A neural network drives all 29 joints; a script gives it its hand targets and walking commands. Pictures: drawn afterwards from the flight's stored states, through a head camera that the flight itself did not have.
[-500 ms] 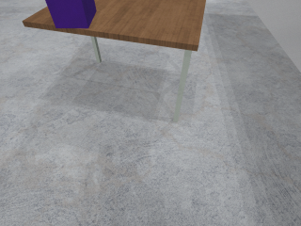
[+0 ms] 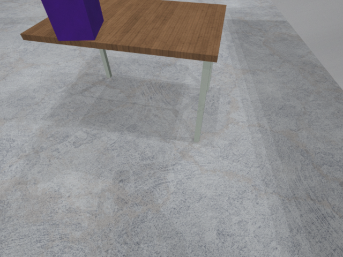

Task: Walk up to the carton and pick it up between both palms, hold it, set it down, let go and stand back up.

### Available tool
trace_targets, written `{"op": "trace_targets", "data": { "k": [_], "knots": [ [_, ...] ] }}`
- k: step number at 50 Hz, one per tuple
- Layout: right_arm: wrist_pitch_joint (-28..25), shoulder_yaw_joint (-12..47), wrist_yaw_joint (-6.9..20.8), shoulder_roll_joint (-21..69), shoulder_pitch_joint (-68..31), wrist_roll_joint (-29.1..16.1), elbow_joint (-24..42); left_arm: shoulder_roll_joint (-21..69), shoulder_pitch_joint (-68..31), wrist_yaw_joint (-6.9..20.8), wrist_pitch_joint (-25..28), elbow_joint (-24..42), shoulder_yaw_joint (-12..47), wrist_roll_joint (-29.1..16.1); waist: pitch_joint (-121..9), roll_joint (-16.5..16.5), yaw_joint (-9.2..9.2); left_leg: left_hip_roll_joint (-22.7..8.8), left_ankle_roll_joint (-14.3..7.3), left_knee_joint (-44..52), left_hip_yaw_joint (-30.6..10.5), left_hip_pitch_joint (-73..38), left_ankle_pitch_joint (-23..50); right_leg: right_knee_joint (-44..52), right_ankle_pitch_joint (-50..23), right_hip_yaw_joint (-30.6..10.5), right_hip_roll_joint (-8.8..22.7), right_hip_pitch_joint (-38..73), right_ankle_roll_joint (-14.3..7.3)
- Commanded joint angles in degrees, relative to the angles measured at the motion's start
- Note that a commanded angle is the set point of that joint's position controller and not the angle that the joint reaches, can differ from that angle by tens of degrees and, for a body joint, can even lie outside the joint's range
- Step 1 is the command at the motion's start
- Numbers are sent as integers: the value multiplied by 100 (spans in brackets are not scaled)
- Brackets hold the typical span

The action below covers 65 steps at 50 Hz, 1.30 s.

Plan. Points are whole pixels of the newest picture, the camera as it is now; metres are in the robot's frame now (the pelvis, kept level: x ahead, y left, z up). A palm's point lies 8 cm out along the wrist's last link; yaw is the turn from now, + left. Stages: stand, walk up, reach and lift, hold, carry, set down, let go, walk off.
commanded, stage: stand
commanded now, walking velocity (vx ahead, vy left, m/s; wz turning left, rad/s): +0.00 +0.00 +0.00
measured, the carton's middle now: (74, 4) +1.30 +0.52 +0.10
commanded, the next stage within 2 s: walk up in 1.44 s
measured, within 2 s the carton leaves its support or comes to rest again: neither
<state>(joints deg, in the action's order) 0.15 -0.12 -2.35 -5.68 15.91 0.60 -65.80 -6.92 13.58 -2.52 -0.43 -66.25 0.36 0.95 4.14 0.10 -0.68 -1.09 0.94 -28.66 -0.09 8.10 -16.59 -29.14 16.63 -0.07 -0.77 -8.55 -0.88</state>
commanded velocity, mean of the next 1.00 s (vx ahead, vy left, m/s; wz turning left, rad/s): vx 0.00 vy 0.00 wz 0.00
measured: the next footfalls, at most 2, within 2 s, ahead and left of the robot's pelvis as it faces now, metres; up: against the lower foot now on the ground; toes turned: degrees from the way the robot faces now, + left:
none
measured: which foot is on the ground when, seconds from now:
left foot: down 0.00-1.00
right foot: down 0.00-1.00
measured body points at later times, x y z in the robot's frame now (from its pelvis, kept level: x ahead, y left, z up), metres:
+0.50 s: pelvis +0.00 -0.01 +0.00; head +0.00 -0.01 +0.45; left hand -0.02 +0.18 -0.17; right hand -0.01 -0.21 -0.16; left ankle -0.01 +0.13 -0.74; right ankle -0.01 -0.11 -0.74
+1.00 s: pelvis +0.00 -0.02 +0.00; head +0.00 -0.02 +0.45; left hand -0.01 +0.18 -0.16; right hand -0.03 -0.21 -0.16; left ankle -0.01 +0.13 -0.74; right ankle -0.01 -0.11 -0.74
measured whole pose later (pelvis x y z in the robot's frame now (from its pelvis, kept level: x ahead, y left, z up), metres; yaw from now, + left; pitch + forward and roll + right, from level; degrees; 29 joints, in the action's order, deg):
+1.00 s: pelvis +0.00 -0.02 +0.00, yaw +1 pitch -4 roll +0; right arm 0.2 0.0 -2.7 -4.2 16.8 1.0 -69.2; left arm -5.6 15.6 -2.6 0.4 -67.5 -0.1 0.5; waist 3.3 0.3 -0.5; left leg -3.3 3.0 -26.2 -1.8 7.8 -14.9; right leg -25.1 14.4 1.6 -3.0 -7.2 -2.9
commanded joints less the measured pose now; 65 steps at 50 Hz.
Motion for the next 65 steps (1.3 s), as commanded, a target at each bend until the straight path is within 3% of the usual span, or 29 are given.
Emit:
{"op": "trace_targets", "data": {
  "k": [1, 3, 4, 5, 7, 8, 9, 15, 17, 18, 19, 25, 27, 29, 31, 32, 36, 38, 42, 43, 44, 46, 48, 49, 53, 55, 57, 61, 65],
  "knots": [
    [-44, -35, -54, -321, 380, 93, 77, -651, 276, -26, 79, 192, -160, -3, 293, 79, 89, -315, -280, 705, -327, 468, 955, 718, -773, -509, 505, -172, -132],
    [-72, -35, -63, -418, 382, -5, 40, -462, 479, -14, 58, 64, -85, -15, 275, -279, 70, -377, -301, 652, -384, 206, 891, 812, -838, -544, 459, -352, -174],
    [-46, -69, -58, -420, 312, 11, 6, -293, 539, -45, 73, 31, -57, -38, 300, -72, 134, -345, -264, 654, -398, 471, 887, 824, -1071, -496, 475, -148, -189],
    [-52, -125, -75, -556, 451, -19, -75, -419, 402, -36, 107, 61, -15, 34, 99, 255, -1, -297, -273, 683, -362, 278, 962, 727, -1059, -516, 555, -79, -196],
    [-19, -126, -57, -550, 402, 11, -62, -232, 365, -28, 107, 62, 38, -28, 406, 102, 84, -328, -229, 704, -319, 376, 849, 856, -991, -550, 464, -416, -150],
    [-19, -74, -61, -317, 528, 36, -105, -341, 322, -32, 73, 42, -41, 0, 266, -161, -36, -294, -242, 737, -374, 313, 828, 832, -920, -478, 443, -186, -122],
    [-30, -68, -61, -441, 457, -4, -67, -404, 422, -23, 96, 32, -13, -46, 357, -190, 56, -339, -248, 690, -362, 456, 901, 884, -1014, -462, 460, -221, -132],
    [-71, -106, -81, -447, 364, 37, -174, -285, 639, -69, 136, -51, -9, -31, 381, 187, 114, -361, -277, 710, -323, 466, 980, 917, -1064, -604, 516, -179, -207],
    [-61, -64, -66, -342, 514, -25, -203, -397, 439, -55, 149, -78, -34, -2, 254, -97, 6, -344, -253, 767, -329, 354, 890, 908, -1159, -578, 548, -92, -240],
    [-43, -72, -77, -426, 377, 24, -158, -391, 448, -30, 132, -21, -83, -28, 196, -163, 133, -378, -225, 744, -350, 377, 924, 888, -995, -547, 485, -117, -223],
    [-62, -102, -85, -391, 234, -1, -132, -288, 596, -27, 132, -53, 5, -34, 87, 142, 105, -343, -257, 684, -327, 264, 915, 896, -954, -538, 484, -138, -247],
    [-43, -20, -54, -241, 463, 3, -190, -443, 602, -62, 141, -120, -54, -20, 372, -32, -8, -368, -209, 672, -303, 315, 976, 1025, -1268, -556, 488, -297, -191],
    [-33, -65, -64, -322, 360, -18, -243, -430, 726, -16, 153, -128, -92, 13, 371, 307, 101, -403, -134, 720, -265, 264, 974, 956, -1140, -589, 477, -336, -217],
    [-50, -55, -82, -374, 528, 30, -263, -425, 501, -52, 139, -46, -124, -1, 387, 158, 4, -347, -166, 773, -295, 427, 967, 968, -1104, -510, 478, -90, -207],
    [-47, -66, -99, -364, 395, -9, -207, -132, 729, -18, 137, -81, -39, -36, 161, -145, 109, -396, -218, 685, -353, 193, 851, 1058, -950, -497, 428, -284, -181],
    [-24, -85, -77, -380, 311, -17, -158, -225, 647, -19, 127, -90, -21, -29, 294, -162, 49, -396, -237, 736, -368, 133, 847, 1077, -776, -518, 429, -432, -190],
    [-77, -102, -62, -384, 506, -47, -220, -177, 606, -17, 193, -42, -22, -23, -34, 14, -13, -386, -204, 653, -324, 255, 1005, 972, -1348, -529, 524, 41, -264],
    [-22, -57, -71, -266, 450, 2, -248, -279, 570, -25, 139, -16, -73, -51, 390, 92, 90, -369, -166, 707, -316, 432, 843, 1078, -960, -633, 537, -240, -286],
    [-32, -54, -66, -292, 426, 15, -258, -219, 763, -30, 129, -94, -76, -59, 270, 8, 83, -414, -169, 739, -320, 339, 994, 1101, -927, -479, 426, -128, -231],
    [-36, -73, -68, -299, 583, 5, -311, -290, 762, -33, 147, -133, -75, -32, 379, 197, 5, -380, -156, 755, -285, 455, 891, 1071, -1003, -548, 481, -125, -261],
    [-32, -61, -86, -244, 560, -15, -281, -127, 567, -45, 138, -38, -40, -45, 424, -60, -17, -414, -167, 783, -345, 374, 904, 1102, -1000, -506, 466, -238, -268],
    [-14, -74, -59, -405, 580, 65, -326, -511, 530, -41, 123, 40, -144, -27, 491, 272, -4, -356, -163, 844, -268, 508, 776, 1103, -663, -623, 495, -213, -263],
    [-25, -83, -81, -403, 491, 51, -256, -383, 690, -15, 150, 2, -105, -66, 249, 19, 113, -411, -164, 722, -273, 402, 865, 1189, -792, -554, 453, -157, -245],
    [-44, -13, -59, -213, 512, 38, -203, -427, 608, -34, 123, -23, -121, -70, 358, -170, 16, -405, -206, 746, -321, 451, 727, 1228, -602, -536, 469, -134, -234],
    [5, -57, -72, -351, 727, 52, -371, -148, 670, -26, 125, 45, -61, -32, 478, 223, 38, -388, -109, 824, -271, 503, 730, 1103, -703, -545, 476, -266, -240],
    [5, -17, -51, -181, 790, -16, -266, -204, 680, -26, 111, -36, -83, -65, 373, -164, -42, -380, -113, 729, -313, 432, 749, 1247, -493, -523, 490, -278, -217],
    [-44, -66, -47, -325, 621, 20, -279, -106, 680, -6, 126, 14, -70, -55, 401, -9, 88, -356, -166, 766, -318, 513, 733, 1140, -592, -634, 517, -199, -277],
    [-63, -37, -55, -190, 679, 25, -231, -401, 613, -3, 140, 14, -126, 0, 155, 126, -32, -391, -117, 689, -247, 375, 928, 1124, -883, -610, 523, -123, -261],
    [-7, -65, -94, -291, 706, 19, -358, -236, 744, -19, 166, -45, -93, -17, 375, 66, -1, -399, -109, 672, -288, 360, 953, 1146, -1016, -512, 458, -320, -288]
  ]
}}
